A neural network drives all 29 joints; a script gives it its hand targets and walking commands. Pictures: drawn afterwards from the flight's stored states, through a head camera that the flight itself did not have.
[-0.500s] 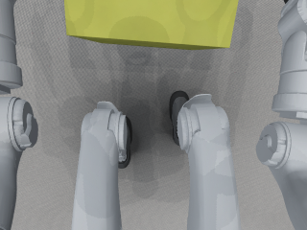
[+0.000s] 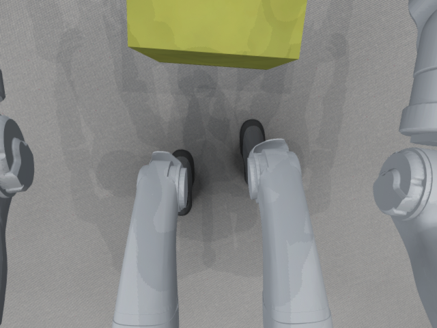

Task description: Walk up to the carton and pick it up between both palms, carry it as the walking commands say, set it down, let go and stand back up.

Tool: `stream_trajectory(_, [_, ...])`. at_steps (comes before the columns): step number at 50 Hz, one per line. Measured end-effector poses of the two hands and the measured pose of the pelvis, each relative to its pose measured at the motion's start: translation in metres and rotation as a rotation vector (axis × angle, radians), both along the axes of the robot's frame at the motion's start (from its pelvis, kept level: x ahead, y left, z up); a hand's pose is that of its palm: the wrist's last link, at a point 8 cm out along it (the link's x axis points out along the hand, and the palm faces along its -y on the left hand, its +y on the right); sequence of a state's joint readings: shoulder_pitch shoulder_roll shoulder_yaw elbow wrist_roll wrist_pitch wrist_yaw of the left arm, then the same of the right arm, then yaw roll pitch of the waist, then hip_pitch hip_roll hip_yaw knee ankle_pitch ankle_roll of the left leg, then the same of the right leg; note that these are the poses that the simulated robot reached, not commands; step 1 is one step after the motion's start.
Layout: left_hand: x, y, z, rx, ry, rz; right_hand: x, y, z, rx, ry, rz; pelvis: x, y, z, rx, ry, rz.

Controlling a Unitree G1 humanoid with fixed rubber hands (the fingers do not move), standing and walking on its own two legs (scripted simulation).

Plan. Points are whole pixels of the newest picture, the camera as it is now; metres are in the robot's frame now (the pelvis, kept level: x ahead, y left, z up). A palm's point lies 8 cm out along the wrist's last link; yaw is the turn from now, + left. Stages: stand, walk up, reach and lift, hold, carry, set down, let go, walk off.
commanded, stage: set down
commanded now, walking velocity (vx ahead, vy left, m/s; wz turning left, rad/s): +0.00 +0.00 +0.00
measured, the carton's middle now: out of the picture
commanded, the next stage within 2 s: let go in 0.30 s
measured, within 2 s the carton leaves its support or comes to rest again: neither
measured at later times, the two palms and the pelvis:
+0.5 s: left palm out of the picture +0.61 +0.20 -0.02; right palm out of the picture +0.52 -0.27 -0.03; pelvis +0.04 +0.00 +0.11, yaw +0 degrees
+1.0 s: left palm out of the picture +0.38 +0.21 +0.10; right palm out of the picture +0.34 -0.26 +0.10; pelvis +0.07 -0.01 +0.17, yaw -1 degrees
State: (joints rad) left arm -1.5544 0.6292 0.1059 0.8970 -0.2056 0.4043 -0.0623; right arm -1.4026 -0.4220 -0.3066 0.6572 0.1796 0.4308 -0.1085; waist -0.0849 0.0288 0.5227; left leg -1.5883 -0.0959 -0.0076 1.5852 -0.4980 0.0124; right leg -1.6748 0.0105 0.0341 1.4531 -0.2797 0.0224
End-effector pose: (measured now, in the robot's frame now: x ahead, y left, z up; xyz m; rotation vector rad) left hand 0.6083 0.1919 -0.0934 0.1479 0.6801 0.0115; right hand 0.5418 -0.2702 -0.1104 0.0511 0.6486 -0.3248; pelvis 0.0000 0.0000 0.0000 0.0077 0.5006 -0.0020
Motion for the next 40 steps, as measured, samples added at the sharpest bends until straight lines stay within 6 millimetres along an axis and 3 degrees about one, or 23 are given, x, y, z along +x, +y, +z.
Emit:
stream_trajectory(10, [0.003,0.003,0.045,0.033,0.008,-0.024,-0.001,0.005,0.042,-0.018,0.042,0.034,0.022,-0.005,0.057,0.011,-0.010,-0.012])
stream_trajectory(17, [0.011,0.005,0.075,0.037,-0.018,-0.035,-0.002,-0.002,0.068,-0.031,0.022,0.025,0.040,-0.007,0.089,0.006,-0.029,-0.011])
stream_trajectory(25, [-0.001,0.012,0.076,0.046,-0.011,-0.029,-0.023,-0.003,0.077,-0.047,0.025,0.022,0.044,-0.005,0.109,0.016,-0.028,-0.013])
stream_trajectory(29, [-0.030,0.017,0.078,0.094,0.005,-0.030,-0.048,0.000,0.082,-0.059,0.042,0.063,0.043,-0.003,0.115,0.023,-0.051,-0.013])
stream_trajectory(34, [-0.101,0.025,0.093,0.161,0.089,-0.019,-0.102,0.008,0.088,-0.079,0.179,0.209,0.045,-0.001,0.128,0.017,-0.142,-0.026])
stream_trajectory(37, [-0.143,0.024,0.108,0.146,0.113,-0.017,-0.132,0.014,0.108,-0.071,0.198,0.262,0.046,-0.003,0.138,0.018,-0.200,-0.031])
stream_trajectory(40, [-0.170,0.020,0.129,0.119,0.107,-0.007,-0.148,0.019,0.137,-0.076,0.167,0.278,0.046,-0.005,0.146,0.014,-0.244,-0.035])
